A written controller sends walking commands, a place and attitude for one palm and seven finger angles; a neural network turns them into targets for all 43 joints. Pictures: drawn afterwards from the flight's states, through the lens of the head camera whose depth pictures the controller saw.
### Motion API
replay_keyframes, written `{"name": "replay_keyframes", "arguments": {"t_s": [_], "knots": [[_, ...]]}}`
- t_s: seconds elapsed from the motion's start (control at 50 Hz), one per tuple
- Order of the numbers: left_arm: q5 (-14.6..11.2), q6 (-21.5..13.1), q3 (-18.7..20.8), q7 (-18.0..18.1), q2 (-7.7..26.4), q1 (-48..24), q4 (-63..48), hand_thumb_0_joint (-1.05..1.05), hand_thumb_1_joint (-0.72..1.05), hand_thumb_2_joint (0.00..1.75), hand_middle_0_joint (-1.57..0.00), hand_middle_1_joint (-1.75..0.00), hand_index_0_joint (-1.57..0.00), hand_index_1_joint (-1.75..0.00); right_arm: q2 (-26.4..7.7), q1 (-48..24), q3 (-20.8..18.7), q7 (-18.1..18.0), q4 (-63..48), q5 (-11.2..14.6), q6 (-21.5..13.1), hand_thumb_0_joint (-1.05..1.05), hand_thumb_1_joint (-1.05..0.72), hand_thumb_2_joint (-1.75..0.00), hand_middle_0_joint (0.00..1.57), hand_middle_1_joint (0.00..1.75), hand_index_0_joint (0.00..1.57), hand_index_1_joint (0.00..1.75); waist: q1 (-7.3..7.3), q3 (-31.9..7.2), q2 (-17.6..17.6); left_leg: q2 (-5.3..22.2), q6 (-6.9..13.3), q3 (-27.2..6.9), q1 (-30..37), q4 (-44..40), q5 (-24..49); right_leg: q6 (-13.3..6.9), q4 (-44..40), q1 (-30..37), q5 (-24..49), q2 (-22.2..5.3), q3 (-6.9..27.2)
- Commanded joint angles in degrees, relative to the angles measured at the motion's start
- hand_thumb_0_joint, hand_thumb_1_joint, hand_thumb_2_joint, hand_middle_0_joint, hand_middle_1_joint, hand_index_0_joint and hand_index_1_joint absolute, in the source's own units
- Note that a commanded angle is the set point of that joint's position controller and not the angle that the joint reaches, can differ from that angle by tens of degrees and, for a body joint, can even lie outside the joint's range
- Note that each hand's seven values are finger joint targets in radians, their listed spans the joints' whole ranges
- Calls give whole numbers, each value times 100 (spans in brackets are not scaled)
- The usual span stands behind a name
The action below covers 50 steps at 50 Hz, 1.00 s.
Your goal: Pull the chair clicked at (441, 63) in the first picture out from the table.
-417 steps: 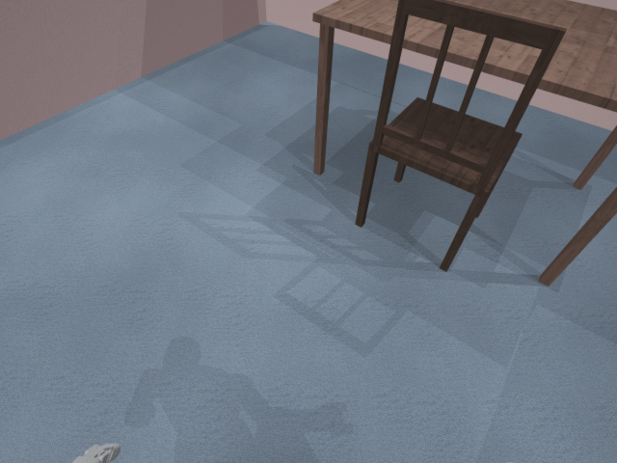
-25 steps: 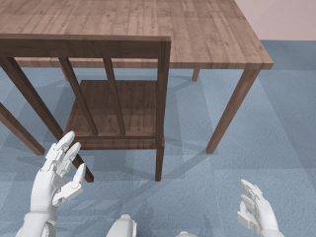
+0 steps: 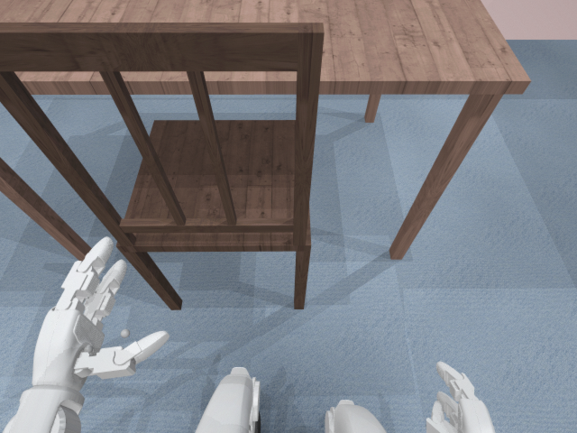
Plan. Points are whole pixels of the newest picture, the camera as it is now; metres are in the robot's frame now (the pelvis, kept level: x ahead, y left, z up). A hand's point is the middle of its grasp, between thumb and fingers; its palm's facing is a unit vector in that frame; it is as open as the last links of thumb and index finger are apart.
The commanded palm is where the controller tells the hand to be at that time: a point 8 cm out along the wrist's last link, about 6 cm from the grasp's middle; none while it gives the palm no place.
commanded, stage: raise the hand toward the chair's back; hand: left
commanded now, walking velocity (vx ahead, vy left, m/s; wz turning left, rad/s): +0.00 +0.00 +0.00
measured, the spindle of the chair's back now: (154, 164) +0.50 +0.25 +0.03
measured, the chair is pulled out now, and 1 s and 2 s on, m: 0.00 0.00 0.00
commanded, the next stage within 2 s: aim the fingers beside a spindle in 1.26 s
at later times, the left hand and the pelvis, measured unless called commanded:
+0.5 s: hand (99, 330) +0.23 +0.24 +0.05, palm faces +0.09 -0.99 -0.06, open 16.6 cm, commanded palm +0.21 +0.28 +0.06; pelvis +0.00 +0.03 +0.01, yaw +1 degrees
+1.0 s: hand (110, 315) +0.25 +0.23 +0.06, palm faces +0.07 -1.00 -0.06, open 16.9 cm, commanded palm +0.22 +0.27 +0.07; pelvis +0.00 +0.01 +0.01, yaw +0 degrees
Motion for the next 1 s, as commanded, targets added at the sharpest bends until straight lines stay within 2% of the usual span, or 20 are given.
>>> {"name": "replay_keyframes", "arguments": {"t_s": [0.0,0.04,0.06,0.08,0.14,0.26,0.38,0.46,0.56,0.6,0.64,0.66,0.72,0.74,0.82,0.86,0.88,0.92,0.94,0.98], "knots": [[-65,-655,232,188,681,126,-1067,0,-10,47,-10,-14,-10,-14,-831,-486,-299,-6,-968,-29,-377,0,-90,-90,20,30,20,30,92,-1269,-189,-195,227,-255,1599,-745,668,319,-1296,12,1330,-56,441],[-33,-709,136,241,669,57,-1088,0,-15,45,-10,-14,-10,-14,-872,-488,-293,-10,-985,-24,-391,0,-90,-90,20,30,20,30,52,-1178,-128,-186,243,-257,1611,-791,471,269,-1342,-132,937,-8,401],[-24,-745,127,274,732,-15,-1233,0,-17,44,-9,-13,-9,-13,-899,-447,-283,-9,-1011,-40,-408,0,-90,-90,20,30,20,30,36,-1306,-49,-179,246,-269,1678,-807,444,239,-1318,-163,858,0,359],[-7,-753,173,316,783,25,-1270,0,-20,43,-9,-13,-9,-13,-911,-428,-281,-11,-1019,-45,-410,0,-90,-90,20,30,20,30,80,-1368,33,-175,240,-277,1743,-852,442,199,-1289,-156,827,23,314],[36,-763,224,433,894,-13,-1472,0,-27,40,-8,-12,-8,-12,-944,-421,-266,-5,-1047,-62,-403,0,-90,-90,20,30,20,30,79,-1466,185,-159,244,-323,1924,-935,438,159,-1231,-207,864,81,178],[169,-664,-17,572,768,-65,-1737,0,-41,34,-7,-9,-7,-9,-971,-386,-206,28,-1122,-73,-361,0,-90,-90,20,30,20,30,8,-1491,522,-101,195,-503,2328,-1185,275,110,-1203,-332,874,122,-15],[208,-382,-38,527,771,-191,-1590,0,-50,30,-6,-8,-6,-8,-986,-388,-132,28,-1201,-77,-275,0,-90,-90,20,30,20,30,-51,-1282,405,-107,180,-569,2312,-1297,162,109,-1296,-255,887,149,-76],[178,-337,55,475,850,-335,-1638,0,-50,30,-6,-8,-6,-8,-992,-355,-97,28,-1230,-91,-256,0,-90,-90,20,30,20,30,-32,-1417,485,-124,173,-560,2430,-1275,337,103,-1313,-174,993,153,-77],[140,-343,134,405,935,-513,-1604,0,-50,30,-6,-8,-6,-8,-1012,-348,-79,28,-1221,-99,-277,0,-90,-90,20,30,20,30,-31,-1463,435,-145,172,-516,2468,-1231,501,104,-1356,-102,1095,157,-54],[108,-334,113,354,909,-531,-1514,0,-50,30,-6,-8,-6,-8,-1015,-370,-62,38,-1207,-91,-286,0,-90,-90,20,30,20,30,-30,-1339,457,-159,169,-503,2419,-1247,466,99,-1398,-79,1080,163,-38],[111,-296,247,342,1027,-499,-1390,0,-50,30,-6,-8,-6,-8,-1028,-365,-71,20,-1184,-83,-286,0,-90,-90,20,30,20,30,-8,-1411,349,-176,193,-438,2346,-1175,606,108,-1408,23,1187,166,-2],[89,-265,187,317,963,-523,-1342,0,-50,30,-6,-8,-6,-8,-1020,-345,-64,20,-1183,-73,-286,0,-90,-90,20,30,20,30,-25,-1380,278,-188,198,-409,2306,-1171,622,118,-1445,60,1223,156,18],[19,-264,261,264,1033,-699,-1371,0,-50,30,-6,-8,-6,-8,-1034,-331,-68,10,-1145,-68,-318,0,-90,-90,20,30,20,30,-18,-1441,312,-210,197,-350,2288,-1134,688,131,-1488,172,1302,137,75],[31,-251,326,273,1098,-677,-1298,0,-50,30,-6,-8,-6,-8,-1041,-333,-76,-1,-1137,-56,-323,0,-90,-90,20,30,20,30,-11,-1438,192,-207,211,-344,2267,-1117,719,136,-1504,191,1324,151,97],[6,-313,289,284,1048,-640,-1350,0,-50,30,-6,-8,-6,-8,-1029,-337,-90,15,-1120,-68,-359,0,-90,-90,20,30,20,30,28,-1464,363,-233,200,-299,2280,-1109,812,139,-1500,260,1444,122,142],[32,-315,267,303,1000,-543,-1212,0,-50,30,-6,-8,-6,-8,-1018,-332,-106,16,-1109,-53,-352,0,-90,-90,20,30,20,30,16,-1383,141,-228,209,-271,2204,-1097,855,154,-1511,285,1509,123,149],[29,-330,246,303,988,-576,-1230,0,-50,30,-6,-8,-6,-8,-1026,-358,-108,19,-1109,-54,-353,0,-90,-90,20,30,20,30,5,-1338,252,-234,211,-257,2182,-1079,814,160,-1523,243,1486,112,181],[32,-352,271,315,1013,-648,-1214,0,-50,30,-6,-8,-6,-8,-1030,-342,-109,16,-1109,-55,-353,0,-90,-90,20,30,20,30,-11,-1360,117,-240,219,-241,2096,-1045,739,176,-1532,264,1424,103,234],[40,-356,366,339,1097,-624,-1176,0,-50,30,-6,-8,-6,-8,-1023,-357,-112,10,-1103,-60,-353,0,-90,-90,20,30,20,30,44,-1380,189,-246,219,-220,2059,-1018,780,175,-1534,324,1467,95,293],[42,-386,303,352,1046,-668,-1231,0,-50,30,-6,-8,-6,-8,-1013,-365,-103,20,-1117,-55,-360,0,-90,-90,20,30,20,30,28,-1355,248,-248,212,-211,2067,-1038,716,171,-1551,305,1391,84,297]]}}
